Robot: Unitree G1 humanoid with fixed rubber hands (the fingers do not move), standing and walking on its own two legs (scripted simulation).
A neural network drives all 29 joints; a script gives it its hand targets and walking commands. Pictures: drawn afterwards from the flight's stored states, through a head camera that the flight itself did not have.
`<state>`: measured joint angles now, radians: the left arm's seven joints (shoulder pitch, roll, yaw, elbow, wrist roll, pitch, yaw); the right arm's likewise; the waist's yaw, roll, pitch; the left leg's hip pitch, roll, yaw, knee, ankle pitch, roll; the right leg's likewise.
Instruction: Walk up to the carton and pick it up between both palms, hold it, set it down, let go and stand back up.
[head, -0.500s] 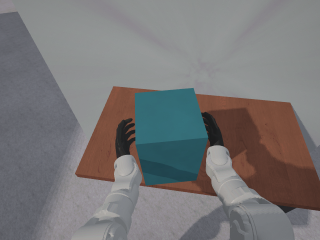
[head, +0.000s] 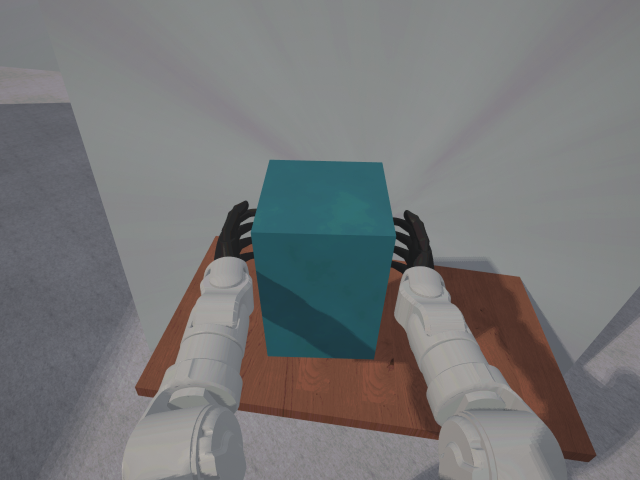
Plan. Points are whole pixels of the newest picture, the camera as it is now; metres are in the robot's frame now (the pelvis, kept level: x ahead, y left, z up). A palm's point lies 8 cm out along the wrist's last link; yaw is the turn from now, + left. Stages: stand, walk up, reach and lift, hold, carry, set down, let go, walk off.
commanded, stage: reach and lift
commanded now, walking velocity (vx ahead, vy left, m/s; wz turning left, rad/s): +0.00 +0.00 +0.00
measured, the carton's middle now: (323, 262) +0.43 +0.04 +0.10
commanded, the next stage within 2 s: hold in 1.72 s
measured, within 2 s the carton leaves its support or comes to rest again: neither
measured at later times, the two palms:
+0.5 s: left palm (242, 249) +0.38 +0.14 +0.15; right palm (428, 290) +0.36 -0.10 +0.13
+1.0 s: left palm (247, 246) +0.36 +0.13 +0.17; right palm (442, 290) +0.34 -0.11 +0.14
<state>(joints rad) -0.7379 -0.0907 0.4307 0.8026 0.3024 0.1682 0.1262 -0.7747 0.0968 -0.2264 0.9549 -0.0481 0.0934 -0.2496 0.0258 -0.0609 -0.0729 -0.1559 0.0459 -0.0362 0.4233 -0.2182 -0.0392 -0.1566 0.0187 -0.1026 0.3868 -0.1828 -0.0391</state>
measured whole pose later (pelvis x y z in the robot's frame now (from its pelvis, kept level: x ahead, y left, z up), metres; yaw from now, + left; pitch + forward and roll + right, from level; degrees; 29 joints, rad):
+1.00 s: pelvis -0.02 +0.02 +0.01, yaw -1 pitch -10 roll -1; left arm -0.67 -0.17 0.29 0.23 0.48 0.62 -0.01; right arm -0.64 0.11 -0.15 0.63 0.04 0.08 -0.27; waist -0.08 -0.08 0.14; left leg 0.02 0.01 -0.01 0.32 -0.16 0.00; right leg 0.02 -0.01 -0.08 0.27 -0.11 -0.01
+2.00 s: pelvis -0.04 +0.03 +0.00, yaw -1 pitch -14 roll +0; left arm -0.74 -0.16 0.32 0.20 0.53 0.75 -0.02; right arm -0.73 0.10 -0.16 0.70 0.03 0.10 -0.22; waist -0.07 -0.10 0.15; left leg 0.06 0.01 0.00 0.33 -0.15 0.00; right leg 0.04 -0.01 -0.07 0.31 -0.11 -0.01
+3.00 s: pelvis -0.02 +0.03 +0.00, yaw -1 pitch -15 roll -1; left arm -0.61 -0.19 0.27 0.05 0.52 0.78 -0.04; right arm -0.62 0.08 -0.05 0.59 0.11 0.11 -0.25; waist -0.09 -0.09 0.17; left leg 0.09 0.01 0.00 0.35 -0.18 0.00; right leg 0.09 -0.01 -0.07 0.29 -0.12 0.00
